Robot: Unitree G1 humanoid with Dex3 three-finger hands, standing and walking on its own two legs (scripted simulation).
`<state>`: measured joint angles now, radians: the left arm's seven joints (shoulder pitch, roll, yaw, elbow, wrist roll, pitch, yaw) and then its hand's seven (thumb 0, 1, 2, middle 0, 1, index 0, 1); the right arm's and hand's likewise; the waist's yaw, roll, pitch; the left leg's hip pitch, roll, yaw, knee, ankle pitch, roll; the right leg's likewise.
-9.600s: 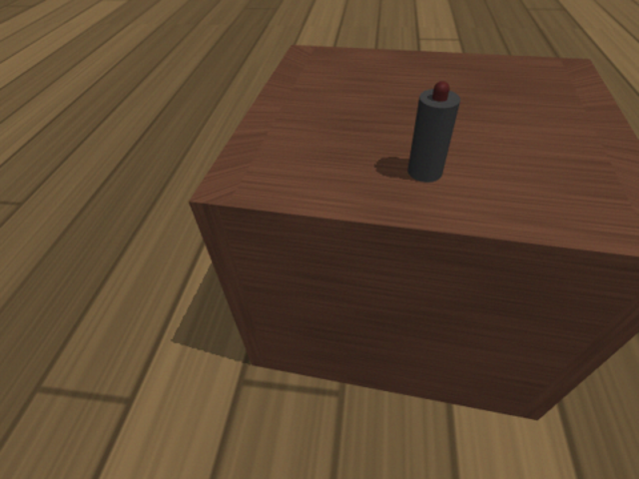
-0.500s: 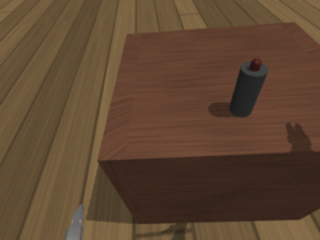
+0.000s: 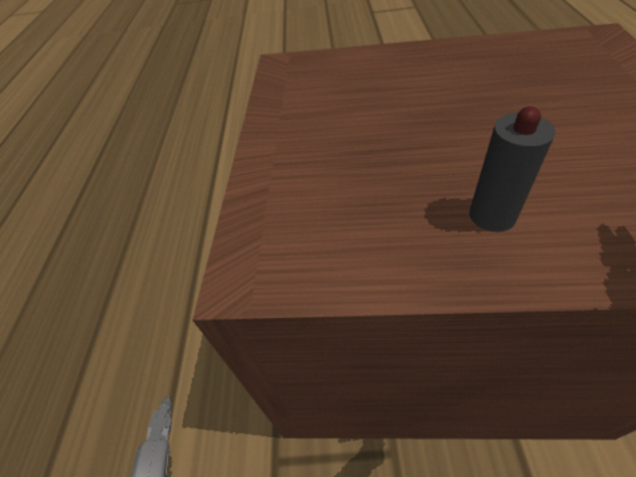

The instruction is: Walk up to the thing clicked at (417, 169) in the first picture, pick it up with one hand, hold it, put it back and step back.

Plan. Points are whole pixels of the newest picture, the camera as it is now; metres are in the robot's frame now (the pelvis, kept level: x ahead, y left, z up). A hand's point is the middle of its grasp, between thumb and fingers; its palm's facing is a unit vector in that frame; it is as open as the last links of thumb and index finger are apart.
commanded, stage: go down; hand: right
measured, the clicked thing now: (509, 169) +0.52 -0.21 +0.09
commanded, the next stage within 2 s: approach in 1.28 s
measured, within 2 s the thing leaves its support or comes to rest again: neither
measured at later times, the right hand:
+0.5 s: hand out of the picture +0.42 -0.38 +0.17, palm faces +0.20 +0.98 +0.03, open 17.7 cm
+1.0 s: hand out of the picture +0.44 -0.39 +0.18, palm faces +0.20 +0.98 +0.03, open 17.7 cm
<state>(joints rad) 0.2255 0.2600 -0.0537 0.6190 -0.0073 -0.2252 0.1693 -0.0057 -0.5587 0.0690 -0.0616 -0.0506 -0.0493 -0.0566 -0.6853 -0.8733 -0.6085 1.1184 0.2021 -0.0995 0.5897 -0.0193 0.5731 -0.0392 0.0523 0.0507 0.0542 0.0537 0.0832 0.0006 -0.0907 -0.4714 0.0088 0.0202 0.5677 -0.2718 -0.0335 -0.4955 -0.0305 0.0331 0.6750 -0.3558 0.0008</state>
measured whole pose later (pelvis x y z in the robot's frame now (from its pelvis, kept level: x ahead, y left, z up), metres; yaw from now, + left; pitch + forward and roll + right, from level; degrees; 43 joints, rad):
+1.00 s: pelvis +0.00 -0.01 -0.02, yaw +1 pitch +16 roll +4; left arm 0.27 0.27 -0.08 0.45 0.01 -0.21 0.14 -0.01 -0.55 0.06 -0.06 -0.05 -0.05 -0.05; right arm -0.97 -1.06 -0.61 1.31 0.09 -0.06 0.58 -0.02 0.61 -0.04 0.05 0.05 0.05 0.06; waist 0.15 0.00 -0.11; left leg -0.65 0.00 0.03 0.68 -0.31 -0.04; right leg -0.69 -0.04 0.04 0.82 -0.41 0.00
